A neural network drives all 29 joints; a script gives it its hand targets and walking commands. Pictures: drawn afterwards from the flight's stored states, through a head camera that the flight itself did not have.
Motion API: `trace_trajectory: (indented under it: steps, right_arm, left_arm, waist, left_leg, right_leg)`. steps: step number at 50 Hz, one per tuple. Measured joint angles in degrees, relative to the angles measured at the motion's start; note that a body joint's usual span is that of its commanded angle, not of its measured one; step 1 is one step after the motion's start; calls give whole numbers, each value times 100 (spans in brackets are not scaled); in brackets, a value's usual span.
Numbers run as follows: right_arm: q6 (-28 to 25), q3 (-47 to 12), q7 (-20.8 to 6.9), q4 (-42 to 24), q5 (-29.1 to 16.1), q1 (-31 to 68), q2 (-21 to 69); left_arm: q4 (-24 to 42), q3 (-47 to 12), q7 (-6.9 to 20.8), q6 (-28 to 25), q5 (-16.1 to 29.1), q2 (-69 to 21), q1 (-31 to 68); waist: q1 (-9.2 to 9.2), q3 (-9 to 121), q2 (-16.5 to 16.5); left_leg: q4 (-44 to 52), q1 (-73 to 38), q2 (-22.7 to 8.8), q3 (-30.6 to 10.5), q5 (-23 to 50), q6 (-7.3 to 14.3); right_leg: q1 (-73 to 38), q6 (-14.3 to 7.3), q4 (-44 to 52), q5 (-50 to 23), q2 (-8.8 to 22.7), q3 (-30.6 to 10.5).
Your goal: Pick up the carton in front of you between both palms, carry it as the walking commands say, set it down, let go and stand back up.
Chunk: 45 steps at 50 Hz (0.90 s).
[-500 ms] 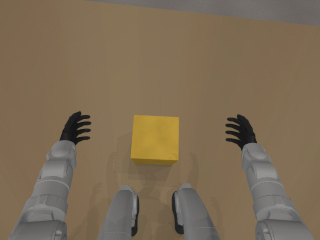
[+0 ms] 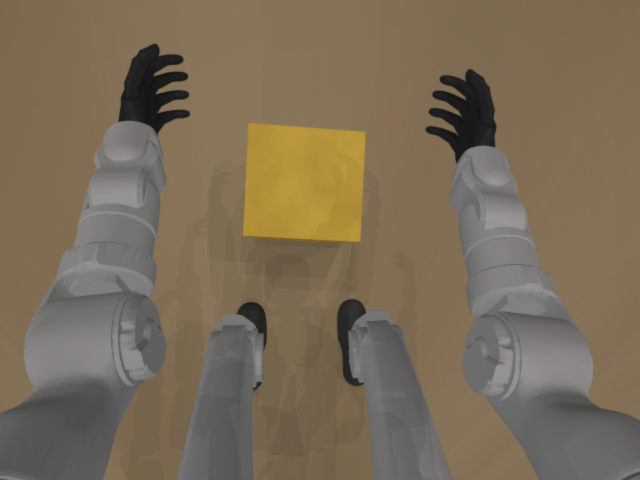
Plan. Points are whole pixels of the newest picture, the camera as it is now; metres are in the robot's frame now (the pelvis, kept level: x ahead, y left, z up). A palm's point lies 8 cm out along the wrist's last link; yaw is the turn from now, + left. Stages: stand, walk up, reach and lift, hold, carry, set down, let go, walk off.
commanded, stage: reach and lift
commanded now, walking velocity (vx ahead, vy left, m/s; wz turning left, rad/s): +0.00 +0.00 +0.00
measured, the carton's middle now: (302, 192) +0.47 +0.00 -0.49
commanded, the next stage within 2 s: none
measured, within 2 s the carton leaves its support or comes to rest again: leaves its support in 1.56 s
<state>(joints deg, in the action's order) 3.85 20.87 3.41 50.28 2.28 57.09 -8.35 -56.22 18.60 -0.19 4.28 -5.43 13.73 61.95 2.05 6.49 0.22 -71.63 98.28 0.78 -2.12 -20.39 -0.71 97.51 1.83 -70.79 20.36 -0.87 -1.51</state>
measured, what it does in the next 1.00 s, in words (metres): lowers itself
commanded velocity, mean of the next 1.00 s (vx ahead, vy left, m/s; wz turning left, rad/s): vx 0.00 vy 0.00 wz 0.00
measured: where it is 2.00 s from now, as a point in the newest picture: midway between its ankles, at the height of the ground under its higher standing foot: (303, 359)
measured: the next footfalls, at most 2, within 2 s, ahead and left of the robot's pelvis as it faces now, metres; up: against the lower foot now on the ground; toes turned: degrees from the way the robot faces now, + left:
none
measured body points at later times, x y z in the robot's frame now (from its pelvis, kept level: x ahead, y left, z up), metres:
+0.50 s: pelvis -0.03 +0.00 -0.20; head +0.31 +0.00 +0.09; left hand +0.50 +0.19 -0.36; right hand +0.48 -0.20 -0.36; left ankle +0.08 +0.12 -0.58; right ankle +0.08 -0.13 -0.58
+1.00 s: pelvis -0.04 +0.00 -0.25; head +0.32 +0.01 +0.02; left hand +0.50 +0.17 -0.44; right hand +0.48 -0.19 -0.43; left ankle +0.08 +0.12 -0.58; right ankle +0.08 -0.13 -0.58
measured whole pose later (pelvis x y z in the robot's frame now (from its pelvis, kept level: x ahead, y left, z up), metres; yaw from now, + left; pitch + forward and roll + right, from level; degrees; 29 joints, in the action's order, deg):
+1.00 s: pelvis -0.04 +0.00 -0.25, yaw -2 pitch +39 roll -2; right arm -1.2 3.3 8.6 62.1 -17.2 72.6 -15.8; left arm -66.4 0.0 -5.8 -0.8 12.8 21.9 76.7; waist 1.8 -15.4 -1.6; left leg -125.6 132.4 1.1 -2.3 -31.8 -1.0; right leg 131.6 3.8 -124.2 31.3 -3.1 -1.6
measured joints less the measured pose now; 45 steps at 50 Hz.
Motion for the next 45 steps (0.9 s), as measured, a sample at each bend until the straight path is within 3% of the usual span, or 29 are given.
trace_trajectory:
  steps: [6, 15, 21, 32, 40, 45]
  right_arm:
    - [-267, -106, 29, 103, -145, -193, -60]
    - [-242, -936, 280, -181, -1080, 64, -543]
    - [-101, -1167, 412, -68, -1382, 462, -687]
    - [-262, -1315, 398, 1106, -1468, 1562, -783]
    - [-455, -1683, 504, 1164, -1862, 1815, -1003]
    - [-468, -1813, 499, 1179, -2035, 1679, -869]
  left_arm:
    - [6, -166, -145, -225, 156, -11, -213]
    - [375, -972, -415, -190, 1108, 431, 4]
    - [231, -1280, -507, -63, 1464, 627, 400]
    - [-927, -1372, -480, -274, 1546, 765, 1439]
    - [-880, -1821, -569, -469, 1939, 936, 1528]
    - [-883, -1859, -570, -506, 1870, 928, 1516]
  waist:
    - [-32, 189, 26]
    - [-67, -488, -13]
    - [-44, -927, -48]
    - [-60, -1899, -105]
    - [-13, -2591, -170]
    - [-17, -2413, -225]
  left_leg:
    - [-1107, 1062, 29, -27, -442, -11]
    - [-2995, 2348, 79, -50, -922, -56]
    - [-3902, 2829, 116, -49, -1011, -99]
    - [-4773, 3321, 106, -35, -920, -133]
    - [-5304, 3300, 71, -24, -1058, -96]
    - [-5432, 3364, 28, -48, -1148, -75]
  right_leg:
    - [1049, 29, -1089, 438, -41, -4]
    - [2345, 81, -2979, 915, -139, -29]
    - [2844, 102, -3913, 1011, -178, -41]
    - [3361, 130, -4793, 900, -227, -41]
    - [3318, 123, -5311, 1051, -181, -2]
    - [3374, 148, -5387, 1099, -223, 22]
